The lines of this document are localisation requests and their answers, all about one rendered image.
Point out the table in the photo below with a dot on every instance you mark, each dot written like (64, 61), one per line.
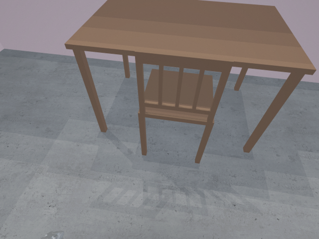
(254, 36)

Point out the chair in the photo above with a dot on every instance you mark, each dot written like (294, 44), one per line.
(180, 96)

